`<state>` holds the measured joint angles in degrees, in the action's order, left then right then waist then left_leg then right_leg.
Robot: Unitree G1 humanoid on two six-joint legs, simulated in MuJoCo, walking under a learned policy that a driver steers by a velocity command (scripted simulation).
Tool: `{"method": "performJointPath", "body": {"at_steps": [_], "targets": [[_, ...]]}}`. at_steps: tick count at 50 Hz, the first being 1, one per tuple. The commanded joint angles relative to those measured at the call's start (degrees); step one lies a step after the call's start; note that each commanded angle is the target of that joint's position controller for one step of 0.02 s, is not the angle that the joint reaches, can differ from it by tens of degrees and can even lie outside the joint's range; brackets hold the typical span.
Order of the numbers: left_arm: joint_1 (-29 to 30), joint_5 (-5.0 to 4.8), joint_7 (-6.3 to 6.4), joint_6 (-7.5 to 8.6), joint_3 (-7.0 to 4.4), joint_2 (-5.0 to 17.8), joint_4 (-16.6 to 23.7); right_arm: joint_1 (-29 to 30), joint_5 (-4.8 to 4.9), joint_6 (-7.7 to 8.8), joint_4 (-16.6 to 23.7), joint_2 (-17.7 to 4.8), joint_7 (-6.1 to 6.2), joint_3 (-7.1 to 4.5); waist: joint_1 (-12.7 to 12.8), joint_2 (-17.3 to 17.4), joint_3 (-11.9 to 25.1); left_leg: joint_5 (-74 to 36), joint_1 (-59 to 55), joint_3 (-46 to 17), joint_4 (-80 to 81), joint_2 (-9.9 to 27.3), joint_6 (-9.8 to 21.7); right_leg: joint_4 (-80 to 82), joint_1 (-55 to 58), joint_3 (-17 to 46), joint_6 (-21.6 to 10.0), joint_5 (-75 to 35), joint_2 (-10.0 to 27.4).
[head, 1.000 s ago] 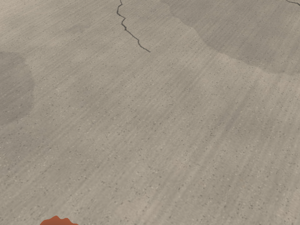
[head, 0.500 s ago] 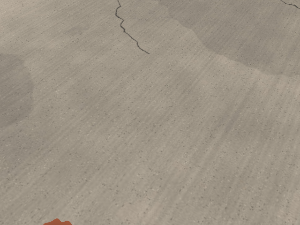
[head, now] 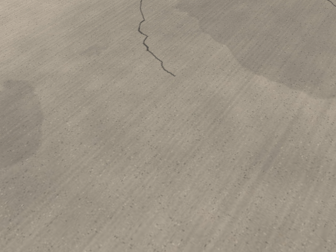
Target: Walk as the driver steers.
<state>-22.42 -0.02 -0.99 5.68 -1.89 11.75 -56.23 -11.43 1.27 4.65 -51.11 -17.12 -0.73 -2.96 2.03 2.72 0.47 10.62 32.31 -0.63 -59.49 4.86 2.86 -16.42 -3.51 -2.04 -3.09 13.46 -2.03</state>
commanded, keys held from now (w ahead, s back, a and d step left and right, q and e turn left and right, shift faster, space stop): w+q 1.00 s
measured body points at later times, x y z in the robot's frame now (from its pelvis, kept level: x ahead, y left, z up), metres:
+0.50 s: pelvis +0.28 +0.06 -0.01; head +0.31 +0.07 +0.44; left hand +0.36 +0.35 -0.12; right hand +0.43 -0.19 -0.13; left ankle +0.31 +0.13 -0.75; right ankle +0.33 -0.11 -0.66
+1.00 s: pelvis +0.57 +0.08 -0.01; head +0.59 +0.09 +0.44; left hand +0.51 +0.37 -0.11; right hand +0.82 -0.10 -0.11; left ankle +0.52 +0.22 -0.66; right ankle +0.62 -0.01 -0.75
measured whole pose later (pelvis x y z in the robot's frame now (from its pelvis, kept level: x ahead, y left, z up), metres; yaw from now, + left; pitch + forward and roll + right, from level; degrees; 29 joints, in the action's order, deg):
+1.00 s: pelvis +0.57 +0.08 -0.01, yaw +31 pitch +1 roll -2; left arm -15.5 0.4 -0.1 6.1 -3.1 14.9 -44.2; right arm -14.4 1.5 1.0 -40.5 -18.1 -0.1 -4.2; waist 1.5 3.0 -1.4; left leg 16.6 35.0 -3.5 -65.0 3.4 0.2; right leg -20.4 -10.7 -4.9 -1.6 10.7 -1.3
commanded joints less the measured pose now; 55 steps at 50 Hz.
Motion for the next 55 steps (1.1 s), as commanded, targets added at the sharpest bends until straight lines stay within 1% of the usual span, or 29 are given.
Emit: {"method": "performJointPath", "body": {"at_steps": [1,4,9,10,12,14,15,16,17,18,19,20,22,24,27,30,33,36,38,39,40,41,42,43,44,45,48,51,55], "targets": [[-1.3,0.21,0.94,0.22,-1.43,9.1,1.9,5.2,-0.43,0.12,4.3,-1.8,-0.33,-0.35,0.0,-6.8,-5.5,-6.3,12.9,-0.2,6.0,1.9,-2.2,10.0,4.1,10.2,-7.0,-15.4,13.6],[-1.7,0.45,1.81,0.07,-1.36,9.8,1.8,11.3,0.02,0.05,6.6,0.0,-0.70,0.57,1.5,-7.0,-6.7,-13.8,8.7,1.5,17.5,0.4,-2.7,12.0,0.9,4.2,-5.9,-15.8,12.2],[-4.1,-0.11,2.07,-0.20,-1.58,10.0,0.3,17.7,0.53,0.23,9.7,0.0,-2.34,1.11,2.2,-6.1,-8.8,-15.8,6.5,1.8,26.6,-1.6,0.4,11.7,6.2,-0.9,-5.4,-19.3,15.3],[-3.6,-0.18,2.11,-0.48,-1.74,10.3,0.5,18.1,0.52,0.38,10.3,-0.3,-2.80,1.02,1.6,-6.2,-8.4,-14.3,6.3,2.1,27.5,-2.1,1.4,10.1,8.4,-1.8,-5.0,-23.3,16.0],[-1.9,0.10,2.40,-1.17,-2.24,11.9,1.4,16.1,0.30,0.51,10.6,-2.0,-3.48,0.28,-0.7,-7.7,-5.0,-9.4,1.6,4.5,27.2,-4.8,3.5,3.2,12.2,-3.5,-3.9,-43.0,16.8],[-0.6,0.72,3.01,-2.57,-2.68,13.3,2.7,4.8,0.42,0.07,8.2,-5.8,-3.45,-1.91,-6.6,-9.6,2.9,-5.2,-11.6,7.3,26.7,-9.3,6.0,-13.9,13.0,-5.7,-2.1,-60.7,15.8],[-0.3,0.83,3.29,-2.85,-2.49,13.5,3.7,-4.2,0.51,-0.36,6.1,-8.8,-2.80,-3.59,-10.9,-8.0,7.6,-6.3,-27.0,3.8,28.1,-8.7,8.2,-27.8,3.6,-6.4,-0.2,-56.1,14.1],[-4.5,1.72,2.56,-1.70,-0.81,8.4,6.3,-11.8,-0.39,-0.85,5.6,-14.6,-1.81,-5.19,-9.5,4.2,16.4,-0.8,-51.2,-21.5,27.9,6.0,16.8,-51.0,-20.4,-6.2,3.2,-26.1,7.1],[-5.5,0.89,1.31,0.95,0.62,5.3,6.6,-11.4,-0.03,-0.94,5.9,-13.1,-1.59,-4.47,-7.5,9.0,23.5,9.8,-59.5,-49.3,40.5,15.5,24.0,-65.3,-34.5,4.2,4.2,17.7,-2.6],[1.4,-1.56,0.63,3.00,-0.97,10.8,8.6,-9.4,-0.41,-0.67,5.6,-9.5,-1.32,-3.56,-9.2,5.6,16.3,11.9,-54.7,-43.5,43.5,13.0,19.7,-67.8,-40.9,10.0,2.2,14.9,1.5],[5.8,-2.52,0.67,3.98,-1.09,12.0,10.5,-5.8,-0.44,-0.26,6.4,-7.5,-1.14,-3.05,-7.7,1.6,8.9,8.3,-45.3,-34.5,44.4,10.8,17.1,-64.3,-41.4,8.9,0.9,9.9,4.4],[7.2,-1.68,1.23,4.17,-1.32,11.7,10.7,-1.5,-0.53,0.13,7.5,-6.2,-1.29,-2.54,-4.8,-4.2,4.0,2.1,-35.0,-28.3,45.7,8.2,15.6,-58.7,-38.6,8.2,1.1,6.5,6.6],[5.7,0.09,1.88,2.71,-2.04,11.5,11.0,2.6,-1.35,0.34,9.2,-4.6,-1.15,-1.89,-0.8,-3.0,1.0,-5.2,-23.1,-21.8,48.2,4.5,14.6,-52.3,-31.1,8.2,2.3,3.8,9.1],[5.6,0.97,2.04,1.39,-1.90,9.9,12.2,1.9,-0.74,0.35,9.2,-5.2,-0.65,-2.08,0.2,-1.3,-0.1,-9.4,-17.1,-18.4,49.6,3.3,15.3,-47.2,-29.3,6.7,4.4,2.6,9.4],[12.8,1.41,2.43,0.77,-1.52,8.9,15.5,-1.3,-0.55,0.28,8.9,-7.7,0.57,-2.82,-1.8,-0.7,-2.2,-10.5,-12.9,-14.4,49.9,0.5,13.7,-34.0,-30.0,5.1,6.8,-7.9,8.0],[19.9,0.91,1.97,1.26,-0.77,7.3,17.8,-4.9,0.10,-0.42,8.4,-8.3,1.21,-3.06,-5.1,0.3,-1.7,-7.0,-12.5,-12.9,47.7,-1.9,10.6,-19.5,-25.2,4.4,7.0,-19.3,4.5],[23.8,-0.22,1.24,1.65,-1.05,8.7,19.8,-8.2,0.58,-1.10,7.5,-8.1,1.47,-3.04,-6.5,1.4,-0.9,-3.8,-17.2,-17.1,44.5,-0.1,9.7,-14.1,-23.9,5.8,6.8,-20.1,3.0],[23.2,-0.50,0.46,2.42,-1.95,11.2,20.5,-8.8,0.27,-1.78,7.8,-7.8,1.89,-3.04,-5.1,2.9,0.0,-3.9,-24.0,-23.0,38.2,2.4,8.6,-10.7,-22.6,7.6,4.9,-12.8,2.7],[16.0,-0.38,0.67,2.97,-2.99,12.9,18.9,-7.6,-0.09,-2.09,8.5,-6.6,1.82,-2.66,-1.0,3.9,2.6,-7.4,-23.7,-23.4,31.6,0.5,6.6,-7.3,-12.5,6.2,2.0,-9.9,2.8],[8.4,0.67,1.09,3.25,-3.82,15.4,18.1,-7.4,-0.62,-1.83,9.4,-3.4,1.45,-1.46,2.5,0.9,9.6,-5.4,-19.0,-19.9,19.0,-2.6,4.7,-8.9,1.0,11.5,-1.5,-8.6,9.4],[1.0,1.61,1.43,2.52,-5.22,20.2,16.9,-13.9,0.43,-1.25,10.6,0.1,1.34,-0.39,1.9,-13.1,18.6,9.8,-0.1,-10.7,-0.2,-11.0,0.1,-7.4,23.1,32.6,-10.1,0.5,22.5],[-0.6,0.17,0.99,1.76,-4.90,17.6,15.9,-15.1,0.99,-0.95,11.4,-3.0,1.29,-0.40,1.7,-20.7,19.2,23.6,11.0,-9.3,-11.1,-8.6,-0.8,-2.5,25.4,48.2,-12.4,12.9,27.9],[2.4,-0.08,1.10,1.40,-3.64,12.9,17.2,-11.1,1.26,-1.23,11.1,-7.9,1.29,-1.71,2.8,-12.8,11.2,18.9,14.2,-10.3,-15.6,-5.5,-1.2,-1.1,18.8,41.7,-10.0,17.0,25.7],[5.2,0.21,1.24,0.89,-3.12,11.4,17.7,-6.9,0.72,-1.66,12.0,-8.3,1.36,-1.96,2.6,-8.1,5.6,14.2,13.7,-7.9,-16.1,-3.6,-1.7,-0.5,11.6,32.9,-7.9,11.3,23.1],[7.6,0.52,1.18,0.66,-2.71,10.4,17.4,-4.6,0.06,-1.78,12.8,-7.5,1.25,-2.05,1.4,-6.4,1.4,10.8,12.5,-7.4,-13.4,-2.0,-1.9,1.3,4.9,26.7,-7.3,4.6,20.5],[9.0,0.83,1.22,0.70,-2.30,9.3,17.1,-4.3,-0.01,-2.07,13.1,-6.6,1.03,-2.30,0.0,-7.7,-0.3,8.7,10.3,-7.4,-11.1,-0.3,-1.9,2.8,0.9,21.8,-6.6,0.0,18.5],[9.6,0.35,0.91,1.30,-2.71,9.6,16.0,-4.6,0.43,-3.17,14.1,-3.2,0.54,-1.79,-1.3,-9.0,-1.6,5.7,7.9,-5.2,-7.4,1.2,-2.6,6.6,-3.9,12.7,-7.3,-7.4,16.5],[8.8,0.35,0.95,1.44,-3.60,11.7,14.8,-1.6,-0.08,-3.35,16.0,-2.3,0.31,-1.50,-1.1,-6.9,-1.8,0.1,10.2,-5.2,-0.5,1.9,-3.6,7.9,-2.2,7.3,-8.4,-14.2,17.2],[8.0,0.05,1.32,0.64,-4.02,13.3,13.6,4.6,-0.02,-2.57,17.5,-1.3,-1.06,-0.91,1.0,-6.2,-2.9,-10.9,7.5,-2.0,13.0,1.2,-3.0,7.8,-0.4,-0.8,-6.6,-17.5,15.7]]}}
